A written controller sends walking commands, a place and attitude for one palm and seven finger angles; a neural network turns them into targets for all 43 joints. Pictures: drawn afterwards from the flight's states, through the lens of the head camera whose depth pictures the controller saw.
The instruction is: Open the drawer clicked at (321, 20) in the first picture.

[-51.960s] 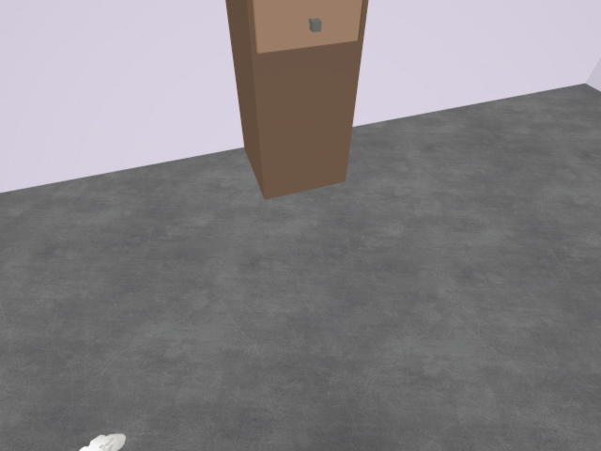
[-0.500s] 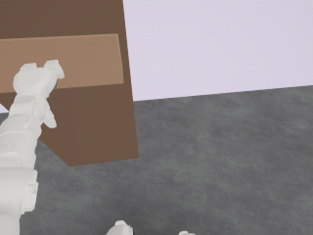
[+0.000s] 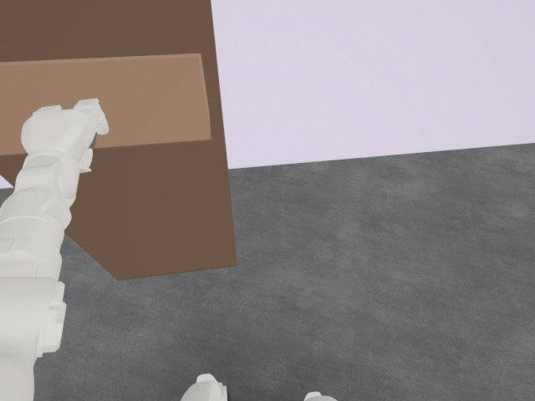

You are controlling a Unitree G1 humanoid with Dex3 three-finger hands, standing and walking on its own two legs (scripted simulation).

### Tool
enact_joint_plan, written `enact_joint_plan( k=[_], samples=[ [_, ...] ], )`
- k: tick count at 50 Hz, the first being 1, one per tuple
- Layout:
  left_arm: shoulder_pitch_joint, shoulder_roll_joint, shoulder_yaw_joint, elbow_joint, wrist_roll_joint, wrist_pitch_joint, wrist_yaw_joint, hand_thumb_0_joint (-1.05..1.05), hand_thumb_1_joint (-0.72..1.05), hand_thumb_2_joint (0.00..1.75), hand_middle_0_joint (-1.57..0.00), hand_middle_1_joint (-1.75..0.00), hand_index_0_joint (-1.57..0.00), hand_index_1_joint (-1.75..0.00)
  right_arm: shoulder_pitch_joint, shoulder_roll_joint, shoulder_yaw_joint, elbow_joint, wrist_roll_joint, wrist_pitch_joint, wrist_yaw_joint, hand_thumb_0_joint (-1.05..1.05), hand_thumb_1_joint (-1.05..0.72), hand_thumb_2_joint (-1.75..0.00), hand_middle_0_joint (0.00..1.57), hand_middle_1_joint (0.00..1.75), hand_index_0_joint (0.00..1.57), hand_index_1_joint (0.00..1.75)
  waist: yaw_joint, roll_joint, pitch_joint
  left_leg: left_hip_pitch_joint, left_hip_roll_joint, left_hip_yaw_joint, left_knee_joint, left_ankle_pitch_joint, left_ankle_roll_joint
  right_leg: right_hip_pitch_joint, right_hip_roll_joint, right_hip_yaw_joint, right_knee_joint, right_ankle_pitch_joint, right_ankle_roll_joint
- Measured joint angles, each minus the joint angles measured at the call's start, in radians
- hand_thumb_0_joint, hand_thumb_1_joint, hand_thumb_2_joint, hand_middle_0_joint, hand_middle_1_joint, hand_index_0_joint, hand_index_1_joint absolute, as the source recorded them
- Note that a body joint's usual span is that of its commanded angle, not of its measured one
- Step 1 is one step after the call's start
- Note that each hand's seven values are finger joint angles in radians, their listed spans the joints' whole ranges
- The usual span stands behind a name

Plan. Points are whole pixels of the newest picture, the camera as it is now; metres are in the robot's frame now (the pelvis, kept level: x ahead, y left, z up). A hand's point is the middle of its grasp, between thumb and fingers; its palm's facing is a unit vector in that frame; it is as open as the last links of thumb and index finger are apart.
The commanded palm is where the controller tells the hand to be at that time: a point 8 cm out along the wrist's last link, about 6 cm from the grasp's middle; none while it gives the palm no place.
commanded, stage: close the thumb around the handle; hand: left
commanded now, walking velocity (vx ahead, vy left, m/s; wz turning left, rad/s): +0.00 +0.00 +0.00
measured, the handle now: (82, 126) +0.53 +0.27 +0.07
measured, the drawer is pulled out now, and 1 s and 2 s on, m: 0.00 0.07 0.19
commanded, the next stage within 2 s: pull the drawer open in 0.10 s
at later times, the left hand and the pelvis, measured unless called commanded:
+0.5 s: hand (80, 166) +0.47 +0.27 +0.05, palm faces -0.03 -0.06 -1.00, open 6.8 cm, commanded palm +0.43 +0.26 +0.11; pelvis +0.01 +0.00 +0.00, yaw -1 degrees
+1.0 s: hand (74, 200) +0.41 +0.27 +0.05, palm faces -0.01 -0.06 -1.00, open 6.7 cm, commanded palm +0.37 +0.27 +0.11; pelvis +0.02 +0.00 +0.01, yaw +0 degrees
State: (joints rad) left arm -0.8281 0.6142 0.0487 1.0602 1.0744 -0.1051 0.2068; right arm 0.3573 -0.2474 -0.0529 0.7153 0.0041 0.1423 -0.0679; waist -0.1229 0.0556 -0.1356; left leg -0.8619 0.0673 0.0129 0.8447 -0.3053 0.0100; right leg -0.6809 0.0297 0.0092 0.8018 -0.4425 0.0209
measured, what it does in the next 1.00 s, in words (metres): stands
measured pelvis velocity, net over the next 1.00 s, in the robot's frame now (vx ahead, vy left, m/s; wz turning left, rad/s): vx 0.02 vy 0.00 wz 0.00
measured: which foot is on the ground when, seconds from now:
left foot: down 0.00-1.00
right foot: down 0.00-1.00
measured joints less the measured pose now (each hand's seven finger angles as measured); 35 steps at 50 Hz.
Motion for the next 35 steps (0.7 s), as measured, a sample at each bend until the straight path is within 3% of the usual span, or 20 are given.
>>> enact_joint_plan(
  k=[7,19,28,35],
  samples=[
    [0.013,0.002,0.014,-0.016,0.011,-0.022,0.004,0.01,0.59,0.78,-0.41,-1.34,-0.3,-1.34,0.006,-0.004,-0.003,0.003,-0.001,0.004,-0.001,0.0,-0.91,-0.89,0.21,0.3,0.2,0.3,0.0,-0.003,-0.005,-0.01,0.002,-0.004,0.009,-0.004,-0.001,-0.008,0.002,-0.003,0.006,-0.004,-0.001],
    [0.053,-0.011,0.017,-0.056,0.0,0.007,0.017,0.01,0.62,0.78,-0.41,-1.35,-0.26,-1.35,-0.002,-0.002,-0.012,0.001,-0.002,0.01,0.009,0.0,-0.91,-0.89,0.21,0.3,0.2,0.3,0.005,-0.002,-0.007,0.001,0.005,0.007,0.005,-0.007,0.001,0.0,0.003,0.008,0.0,-0.001,0.001],
    [0.218,-0.058,0.027,-0.203,-0.034,0.018,0.019,0.03,0.65,0.77,-0.41,-1.35,-0.23,-1.35,-0.008,0.006,-0.022,-0.008,0.002,0.025,0.022,0.0,-0.91,-0.89,0.21,0.3,0.2,0.3,0.03,0.007,-0.019,0.069,0.003,0.026,-0.02,-0.02,0.005,0.065,-0.001,0.026,-0.034,-0.003,0.005],
    [0.305,-0.097,0.009,-0.286,-0.036,0.026,0.037,0.03,0.65,0.79,-0.41,-1.35,-0.23,-1.35,-0.051,0.012,-0.021,-0.019,0.008,0.03,0.025,0.0,-0.91,-0.89,0.21,0.3,0.2,0.3,0.052,0.004,-0.017,0.114,-0.006,0.024,-0.036,-0.022,0.005,0.112,-0.009,0.022,-0.049,-0.007,0.004]
  ],
)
